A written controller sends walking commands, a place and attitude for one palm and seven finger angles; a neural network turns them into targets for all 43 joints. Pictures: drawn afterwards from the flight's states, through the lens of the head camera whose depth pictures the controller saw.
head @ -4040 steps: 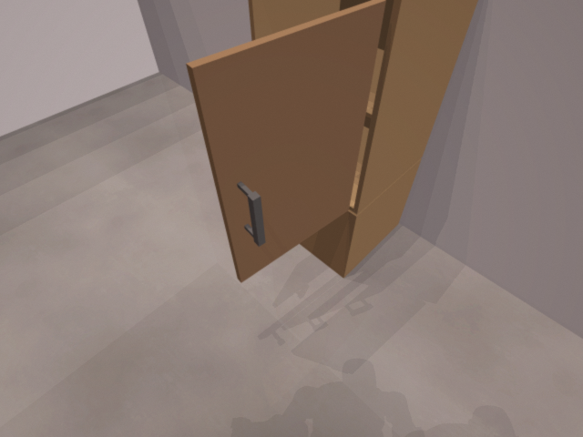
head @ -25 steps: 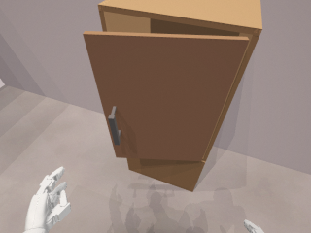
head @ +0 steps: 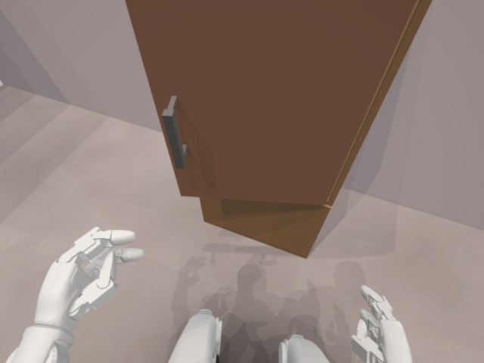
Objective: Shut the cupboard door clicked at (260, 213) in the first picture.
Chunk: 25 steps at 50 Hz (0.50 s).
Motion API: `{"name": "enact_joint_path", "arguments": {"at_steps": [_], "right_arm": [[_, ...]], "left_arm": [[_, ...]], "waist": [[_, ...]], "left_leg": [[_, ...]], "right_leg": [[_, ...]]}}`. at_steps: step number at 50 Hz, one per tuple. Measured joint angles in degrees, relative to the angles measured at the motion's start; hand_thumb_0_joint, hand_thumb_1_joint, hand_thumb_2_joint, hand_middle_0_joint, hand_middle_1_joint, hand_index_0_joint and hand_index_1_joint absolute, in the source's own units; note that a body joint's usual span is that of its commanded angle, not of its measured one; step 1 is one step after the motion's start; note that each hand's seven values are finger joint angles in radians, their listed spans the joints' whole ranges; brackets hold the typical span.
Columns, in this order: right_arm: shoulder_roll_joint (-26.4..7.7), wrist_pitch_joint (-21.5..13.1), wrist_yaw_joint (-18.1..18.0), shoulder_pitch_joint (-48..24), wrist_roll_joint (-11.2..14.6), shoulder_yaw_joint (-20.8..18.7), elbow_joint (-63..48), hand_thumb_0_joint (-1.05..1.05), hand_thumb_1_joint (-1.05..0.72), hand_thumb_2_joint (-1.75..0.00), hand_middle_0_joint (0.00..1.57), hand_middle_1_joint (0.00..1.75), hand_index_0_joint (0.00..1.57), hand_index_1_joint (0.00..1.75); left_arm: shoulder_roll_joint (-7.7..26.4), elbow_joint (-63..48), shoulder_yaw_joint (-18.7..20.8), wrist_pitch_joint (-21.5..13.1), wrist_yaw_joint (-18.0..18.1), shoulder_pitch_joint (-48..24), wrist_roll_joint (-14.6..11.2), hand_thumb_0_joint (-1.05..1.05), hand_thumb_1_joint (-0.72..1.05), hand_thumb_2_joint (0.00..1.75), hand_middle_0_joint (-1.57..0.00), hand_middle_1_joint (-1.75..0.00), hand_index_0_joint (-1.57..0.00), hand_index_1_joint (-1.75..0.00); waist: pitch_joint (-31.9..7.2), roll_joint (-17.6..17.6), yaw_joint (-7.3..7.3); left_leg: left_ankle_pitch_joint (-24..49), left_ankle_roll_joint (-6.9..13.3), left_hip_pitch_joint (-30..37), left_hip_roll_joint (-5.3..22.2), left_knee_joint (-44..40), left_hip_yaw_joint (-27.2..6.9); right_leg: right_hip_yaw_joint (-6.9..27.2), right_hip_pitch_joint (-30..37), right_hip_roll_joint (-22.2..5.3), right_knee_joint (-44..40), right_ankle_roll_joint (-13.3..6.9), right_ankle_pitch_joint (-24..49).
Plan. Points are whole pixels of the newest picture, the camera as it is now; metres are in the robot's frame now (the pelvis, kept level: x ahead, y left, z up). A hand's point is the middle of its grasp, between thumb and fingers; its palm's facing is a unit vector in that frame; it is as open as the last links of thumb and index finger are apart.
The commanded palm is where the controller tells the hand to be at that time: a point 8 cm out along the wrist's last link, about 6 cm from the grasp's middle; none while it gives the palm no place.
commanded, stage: raise the hand and make a fist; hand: left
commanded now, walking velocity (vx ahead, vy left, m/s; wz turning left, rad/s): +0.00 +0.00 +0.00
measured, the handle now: (177, 134) +0.52 +0.18 +0.05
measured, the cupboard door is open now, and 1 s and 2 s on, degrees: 18 18 18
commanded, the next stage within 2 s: bring the fist close to the handle in 1.26 s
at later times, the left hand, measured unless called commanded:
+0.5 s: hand (102, 282) +0.22 +0.22 +0.05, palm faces +0.03 -1.00 -0.03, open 3.2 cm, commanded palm +0.20 +0.27 +0.05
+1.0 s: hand (114, 277) +0.23 +0.21 +0.05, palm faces +0.02 -1.00 -0.03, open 3.1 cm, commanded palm +0.21 +0.26 +0.05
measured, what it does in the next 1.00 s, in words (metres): stands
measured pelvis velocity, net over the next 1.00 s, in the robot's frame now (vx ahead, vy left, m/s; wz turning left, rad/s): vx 0.01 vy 0.02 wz -0.01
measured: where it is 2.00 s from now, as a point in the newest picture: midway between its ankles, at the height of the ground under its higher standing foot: outside the picture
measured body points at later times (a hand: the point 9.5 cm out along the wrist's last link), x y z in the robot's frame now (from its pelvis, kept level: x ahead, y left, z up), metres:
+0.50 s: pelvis +0.01 +0.03 +0.00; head +0.07 +0.05 +0.45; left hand +0.21 +0.28 +0.05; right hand +0.22 -0.19 -0.06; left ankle +0.08 +0.13 -0.62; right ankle +0.02 -0.10 -0.62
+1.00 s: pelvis +0.01 +0.02 +0.00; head +0.06 +0.04 +0.45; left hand +0.22 +0.26 +0.05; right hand +0.19 -0.22 -0.07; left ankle +0.08 +0.13 -0.62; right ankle +0.02 -0.10 -0.62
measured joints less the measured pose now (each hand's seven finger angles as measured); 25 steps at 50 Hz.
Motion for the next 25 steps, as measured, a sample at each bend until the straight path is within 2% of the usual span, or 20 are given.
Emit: {"name": "enact_joint_path", "arguments": {"at_steps": [3, 9, 14, 25], "right_arm": [[0.00, 0.54, 0.53, 1.29, -0.28, -0.48, 0.04, 0.02, -0.91, -0.90, 0.20, 0.30, 0.20, 0.30], [-1.48, 1.34, 1.43, 2.20, -0.94, -1.83, -0.21, 0.02, -0.91, -0.90, 0.20, 0.30, 0.20, 0.30], [-2.35, 2.31, 1.71, 1.06, -1.22, -2.01, -1.26, 0.02, -0.91, -0.90, 0.20, 0.30, 0.20, 0.30], [-1.01, 4.40, 2.40, -1.54, -1.46, 0.10, -4.68, 0.02, -0.91, -0.90, 0.20, 0.30, 0.20, 0.30]], "left_arm": [[-0.25, -0.13, 0.14, 0.46, 1.82, 0.91, 0.39, 0.02, 0.90, 0.90, -0.68, -0.83, -0.68, -0.83], [-1.22, -2.75, -1.45, -2.39, 4.90, 4.02, 1.74, 0.02, 0.90, 0.90, -0.79, -0.95, -0.79, -0.95], [-1.38, -4.67, -3.16, -3.52, 6.55, 4.95, 3.04, 0.02, 0.90, 0.90, -0.88, -1.05, -0.88, -1.05], [-0.88, -7.10, -4.50, -1.26, 8.32, 4.47, 4.35, 0.02, 0.90, 0.90, -1.09, -1.27, -1.09, -1.27]], "waist": [[-0.29, -0.03, -0.90], [-0.40, -0.36, -1.53], [-0.15, -0.65, -1.38], [-0.39, -0.46, -0.81]], "left_leg": [[0.08, 0.53, 0.52, 0.06, -1.07, 0.77], [-0.37, 1.65, 0.17, -0.35, -0.98, 1.61], [-0.77, 2.32, -0.87, -0.77, 0.08, 1.68], [-0.69, 2.74, -0.63, -1.06, 0.20, 1.02]], "right_leg": [[0.75, 0.37, -0.02, -1.33, 0.56, 0.54], [1.53, 0.21, -0.51, -1.78, 1.60, 0.52], [1.56, -0.44, -0.92, -1.14, 2.21, 0.22], [0.91, 0.54, -1.04, -2.00, 2.64, 0.58]]}}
